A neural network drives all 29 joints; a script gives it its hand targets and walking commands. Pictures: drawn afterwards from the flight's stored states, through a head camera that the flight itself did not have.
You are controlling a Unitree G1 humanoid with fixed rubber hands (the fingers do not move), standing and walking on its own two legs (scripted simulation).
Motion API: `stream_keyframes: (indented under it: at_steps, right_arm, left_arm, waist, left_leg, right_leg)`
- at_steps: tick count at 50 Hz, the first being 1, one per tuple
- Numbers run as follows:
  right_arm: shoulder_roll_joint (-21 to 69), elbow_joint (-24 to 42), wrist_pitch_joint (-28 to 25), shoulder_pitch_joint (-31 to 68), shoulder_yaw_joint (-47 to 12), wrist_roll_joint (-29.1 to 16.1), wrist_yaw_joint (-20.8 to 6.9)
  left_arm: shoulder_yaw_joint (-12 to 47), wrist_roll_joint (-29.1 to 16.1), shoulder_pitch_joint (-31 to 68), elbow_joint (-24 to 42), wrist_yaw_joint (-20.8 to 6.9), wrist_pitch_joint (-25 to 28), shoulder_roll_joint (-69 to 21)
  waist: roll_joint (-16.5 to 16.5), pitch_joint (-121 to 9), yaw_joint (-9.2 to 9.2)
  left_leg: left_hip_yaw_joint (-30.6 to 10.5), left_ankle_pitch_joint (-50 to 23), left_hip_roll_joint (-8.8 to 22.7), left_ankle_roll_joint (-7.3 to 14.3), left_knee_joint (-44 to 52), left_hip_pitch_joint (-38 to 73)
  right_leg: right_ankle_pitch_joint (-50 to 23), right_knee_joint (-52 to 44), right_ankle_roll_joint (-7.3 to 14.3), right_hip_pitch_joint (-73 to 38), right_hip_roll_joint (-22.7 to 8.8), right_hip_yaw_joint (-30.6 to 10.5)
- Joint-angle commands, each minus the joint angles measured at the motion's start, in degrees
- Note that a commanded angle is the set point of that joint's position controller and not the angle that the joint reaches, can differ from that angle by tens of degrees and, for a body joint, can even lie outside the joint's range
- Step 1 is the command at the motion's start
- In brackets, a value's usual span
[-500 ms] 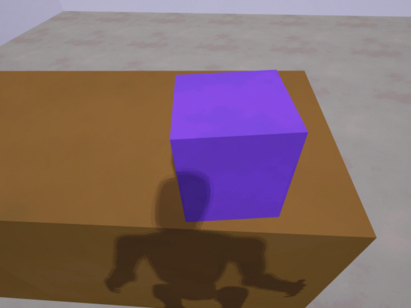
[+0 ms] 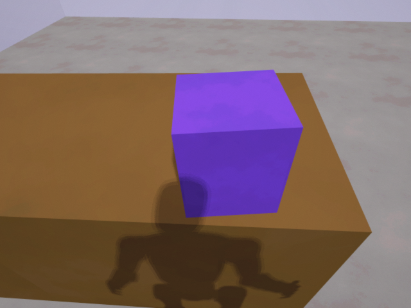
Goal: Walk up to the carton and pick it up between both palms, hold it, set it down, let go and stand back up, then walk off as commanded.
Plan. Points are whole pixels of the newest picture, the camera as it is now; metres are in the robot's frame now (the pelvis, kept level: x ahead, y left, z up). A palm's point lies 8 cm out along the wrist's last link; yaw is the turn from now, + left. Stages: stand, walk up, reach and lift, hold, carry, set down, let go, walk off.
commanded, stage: walk off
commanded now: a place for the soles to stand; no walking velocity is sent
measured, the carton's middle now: (228, 146) +0.45 -0.02 +0.10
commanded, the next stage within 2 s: none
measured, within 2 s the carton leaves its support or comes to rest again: neither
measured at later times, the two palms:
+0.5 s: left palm out of the picture -0.02 +0.37 -0.13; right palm out of the picture -0.03 -0.25 -0.10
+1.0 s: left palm out of the picture -0.17 +0.31 -0.07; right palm out of the picture -0.15 -0.33 -0.15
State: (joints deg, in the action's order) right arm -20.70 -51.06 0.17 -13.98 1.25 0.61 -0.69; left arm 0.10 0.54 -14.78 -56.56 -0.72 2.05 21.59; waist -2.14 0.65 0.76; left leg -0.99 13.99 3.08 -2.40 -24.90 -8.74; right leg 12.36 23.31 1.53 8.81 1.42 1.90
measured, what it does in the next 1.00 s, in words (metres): walks backwards: left foot, then right foot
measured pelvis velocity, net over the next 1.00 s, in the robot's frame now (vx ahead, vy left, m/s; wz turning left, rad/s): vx -0.24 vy -0.03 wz -0.03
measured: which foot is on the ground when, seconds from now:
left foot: down 0.00-0.08, up 0.10-0.24, down 0.26-0.82, up 0.84-1.00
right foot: down 0.00-0.26, up 0.28-0.80, down 0.82-1.00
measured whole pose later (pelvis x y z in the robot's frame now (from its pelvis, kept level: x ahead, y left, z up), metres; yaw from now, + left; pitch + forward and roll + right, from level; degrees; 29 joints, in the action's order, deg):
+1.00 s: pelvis -0.24 -0.03 -0.02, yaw -2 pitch -5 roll +4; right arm -24.2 -47.7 5.5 -10.2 1.3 0.2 0.4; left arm -3.4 0.5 -12.2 -48.9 0.9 -2.7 23.2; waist -3.1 10.5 0.9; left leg -7.2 25.7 -8.2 0.9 -68.5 -23.7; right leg 15.0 37.1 3.7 20.3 2.4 -3.2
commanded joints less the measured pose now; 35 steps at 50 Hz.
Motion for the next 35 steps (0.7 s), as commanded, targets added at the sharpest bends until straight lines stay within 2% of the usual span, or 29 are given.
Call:
stream_keyframes:
  at_steps: [1,2,3,5,7,8,9,10,11,12,13,14,15,16,17,19,20,22,24,25,26,27,28,29,30,31,32,34,35]
  right_arm:
    - [-13.0,1.1,0.9,0.4,4.1,-0.5,0.9]
    - [-12.9,2.1,1.0,-0.3,4.7,-0.6,0.9]
    - [-12.4,1.7,1.3,-1.0,4.8,-0.6,1.1]
    - [-12.4,3.4,2.1,-1.0,5.0,-0.4,1.1]
    - [-12.5,4.1,2.8,-1.6,5.3,-0.1,1.2]
    - [-12.6,4.3,2.8,-2.5,5.0,-0.5,1.1]
    - [-11.9,4.5,3.2,-3.3,5.2,-0.5,1.0]
    - [-11.8,4.1,3.2,-2.9,5.4,-0.4,1.1]
    - [-11.9,4.7,2.5,-5.7,5.7,-0.4,0.9]
    - [-13.5,5.1,2.1,-4.7,5.7,0.1,1.0]
    - [-17.1,6.5,1.5,-2.1,6.6,1.0,1.2]
    - [-18.1,6.2,1.5,-1.5,6.7,1.2,1.4]
    - [-16.9,6.5,1.3,-2.6,6.6,0.9,1.6]
    - [-16.7,7.4,1.7,-1.7,6.2,1.0,1.9]
    - [-16.6,8.6,1.6,2.1,5.6,1.3,2.0]
    - [-15.7,10.7,1.0,6.6,5.4,1.3,2.0]
    - [-16.1,10.6,1.0,5.6,5.1,1.2,2.7]
    - [-15.6,10.0,0.9,5.8,5.2,1.1,2.7]
    - [-15.1,10.0,1.0,3.5,5.4,0.7,2.9]
    - [-15.6,10.8,1.1,4.2,5.4,0.3,3.0]
    - [-14.9,10.4,1.2,4.1,5.3,0.1,2.9]
    - [-15.3,9.0,1.2,0.8,5.7,0.5,3.0]
    - [-14.7,9.2,1.5,0.5,5.3,0.5,3.2]
    - [-15.6,10.1,1.6,1.8,6.1,0.4,3.1]
    - [-15.4,10.3,1.4,3.5,6.1,0.7,2.9]
    - [-16.3,10.7,1.9,3.9,6.0,0.3,2.6]
    - [-15.9,10.8,2.0,4.3,6.0,0.8,2.5]
    - [-16.3,11.6,2.2,6.7,6.0,0.7,2.5]
    - [-16.0,11.3,2.3,7.4,6.2,0.5,2.4]
  left_arm:
    - [-5.1,-0.6,2.7,6.6,1.2,-0.6,15.4]
    - [-5.5,-0.3,2.6,7.6,1.5,-1.2,15.1]
    - [-5.7,-0.2,4.4,8.5,1.5,-1.0,14.7]
    - [-5.9,0.1,4.4,10.0,1.8,-1.6,16.4]
    - [-6.4,0.3,5.3,11.8,2.4,-2.1,16.4]
    - [-6.4,0.3,5.5,12.0,2.2,-1.8,16.5]
    - [-6.3,0.5,7.1,12.7,2.7,-2.1,16.4]
    - [-5.8,0.3,7.1,12.9,2.8,-2.5,16.4]
    - [-5.3,-0.4,8.8,13.8,2.8,-2.5,15.0]
    - [-5.5,-0.9,6.2,14.1,2.4,-3.1,14.9]
    - [-4.2,-2.0,4.1,14.3,2.5,-3.6,11.8]
    - [-4.7,-2.3,4.6,13.4,2.8,-4.2,11.1]
    - [-4.7,-2.7,2.6,12.4,2.9,-4.4,10.5]
    - [-5.1,-2.4,2.8,12.0,2.9,-4.9,10.3]
    - [-4.8,-1.9,2.8,12.1,2.9,-4.9,11.8]
    - [-5.1,-1.7,1.4,11.1,2.7,-5.1,12.4]
    - [-5.4,-1.8,1.1,11.7,2.6,-5.4,12.3]
    - [-5.2,-1.6,1.7,10.7,2.5,-5.5,12.0]
    - [-5.0,-1.5,0.8,11.6,2.4,-5.0,11.5]
    - [-4.6,-1.5,0.9,11.8,2.3,-5.2,11.4]
    - [-5.1,-1.5,1.0,10.6,2.2,-4.9,12.1]
    - [-4.9,-1.2,1.4,11.3,2.3,-5.0,11.3]
    - [-5.2,-1.2,1.5,10.6,2.4,-4.8,11.4]
    - [-5.3,-1.0,0.8,11.3,2.3,-4.9,11.5]
    - [-5.3,-0.8,0.2,11.0,2.0,-4.7,11.4]
    - [-5.6,-0.6,0.3,11.9,2.1,-4.5,11.6]
    - [-5.8,-0.7,0.1,11.7,2.1,-4.9,12.0]
    - [-6.0,-0.5,-3.4,10.9,2.0,-4.6,12.7]
    - [-6.4,-0.2,-3.1,10.3,1.7,-4.4,13.0]
  waist:
    - [4.5,3.4,-0.24]
    - [5.5,1.6,0.00]
    - [7.3,1.4,-1.26]
    - [11.7,0.3,-0.64]
    - [12.0,3.7,-1.03]
    - [8.7,3.2,-1.41]
    - [10.9,3.8,-1.92]
    - [9.3,4.2,-2.55]
    - [4.3,1.8,-4.61]
    - [-0.6,1.6,-3.08]
    - [-13.2,0.8,-1.57]
    - [-12.9,1.1,-1.54]
    - [-8.8,-1.2,-1.81]
    - [-9.2,-0.7,-2.39]
    - [-9.1,3.6,-1.96]
    - [-12.2,5.7,-1.04]
    - [-8.6,5.0,-0.51]
    - [-9.0,4.5,-1.34]
    - [-5.1,2.2,-1.72]
    - [-7.2,2.6,-1.90]
    - [-6.2,2.7,-1.99]
    - [-10.2,1.6,-3.14]
    - [-9.0,2.1,-3.12]
    - [-7.7,0.8,-3.16]
    - [-6.7,2.0,-2.88]
    - [-8.5,1.7,-3.11]
    - [-7.9,3.3,-2.74]
    - [-11.0,3.1,-1.01]
    - [-11.2,2.3,-1.63]
  left_leg:
    - [-0.7,-5.1,0.7,5.0,-8.6,-6.2]
    - [1.0,-4.5,-0.8,5.3,-12.7,-5.3]
    - [0.7,1.5,-1.4,5.2,-15.1,-6.0]
    - [1.4,15.6,-3.5,4.8,-23.9,-6.5]
    - [0.5,17.4,-2.3,6.1,-27.8,-7.8]
    - [-0.2,17.7,-2.6,6.1,-29.3,-8.8]
    - [-0.2,16.1,-1.5,6.6,-25.9,-8.1]
    - [0.3,13.9,-1.5,5.8,-21.2,-7.7]
    - [-1.4,2.6,0.2,6.4,-7.1,-6.4]
    - [-5.0,-19.7,4.1,6.6,1.3,-2.9]
    - [-15.7,-34.6,12.1,8.8,0.9,1.4]
    - [-19.7,-44.2,15.8,12.5,-0.3,0.9]
    - [-19.1,-43.2,16.4,13.9,-0.9,2.6]
    - [-18.1,-33.8,16.2,15.2,1.7,-3.8]
    - [-18.9,-29.8,15.7,14.6,2.6,-8.2]
    - [-13.8,-26.8,12.5,12.6,2.6,-9.1]
    - [-12.0,-29.8,11.6,11.5,1.7,-6.7]
    - [-11.0,-26.6,11.6,14.9,0.7,-3.2]
    - [-12.4,-27.7,12.2,14.7,-0.4,3.3]
    - [-12.9,-28.6,12.3,15.8,-1.4,3.3]
    - [-9.8,-28.4,9.7,14.0,-2.0,4.0]
    - [-11.3,-35.3,10.1,13.9,-2.5,6.9]
    - [-9.2,-34.5,10.4,14.3,-3.0,5.5]
    - [-11.9,-30.2,12.2,16.0,-1.8,3.7]
    - [-13.2,-26.6,11.9,14.9,-1.2,2.8]
    - [-15.6,-24.8,14.2,16.2,-0.3,2.5]
    - [-13.3,-23.3,14.1,17.0,0.2,-5.0]
    - [-11.5,-21.7,14.3,16.5,-0.7,-7.4]
    - [-13.8,-19.1,15.0,16.2,0.0,-6.9]
  right_leg:
    - [-23.0,-1.9,4.5,6.7,-13.3,-12.2]
    - [-26.0,-0.8,7.3,6.4,-13.5,-12.1]
    - [-27.2,-1.0,8.5,7.9,-14.8,-13.8]
    - [-29.2,-2.4,12.5,9.8,-19.3,-17.3]
    - [-30.0,-1.6,13.7,12.5,-20.5,-18.2]
    - [-30.8,-0.7,13.6,12.1,-20.7,-17.5]
    - [-33.9,2.2,13.2,10.7,-19.3,-14.5]
    - [-36.1,3.1,12.1,9.8,-18.4,-13.4]
    - [-34.0,10.7,8.4,6.2,-13.6,-8.5]
    - [-28.2,18.3,4.6,8.0,-7.6,-5.2]
    - [-6.5,27.4,1.1,16.9,-0.7,-2.5]
    - [18.4,34.3,1.5,19.6,3.6,-3.6]
    - [20.8,38.1,1.2,18.5,5.2,-6.6]
    - [20.0,43.7,1.8,18.2,5.8,-9.2]
    - [21.9,44.6,0.4,18.6,5.3,-11.1]
    - [19.5,49.0,-0.3,19.3,6.4,-12.5]
    - [18.3,50.5,-1.0,20.6,7.6,-13.4]
    - [18.5,49.7,-1.9,21.7,6.4,-12.4]
    - [17.2,45.1,-1.3,24.1,7.1,-12.2]
    - [17.7,43.8,-1.8,23.8,5.9,-12.2]
    - [16.1,40.4,-2.1,22.2,5.4,-11.1]
    - [14.4,39.5,-1.6,24.2,5.6,-10.5]
    - [16.2,35.8,-1.5,21.9,4.0,-10.1]
    - [15.4,36.1,-1.9,19.6,4.8,-8.9]
    - [14.7,33.5,-1.6,19.2,4.8,-8.9]
    - [15.5,30.1,-1.4,17.8,2.8,-8.4]
    - [15.9,31.1,-1.7,14.0,2.6,-6.6]
    - [14.2,29.5,-0.9,12.1,1.7,-4.8]
    - [15.0,27.0,-0.4,10.5,2.3,-4.4]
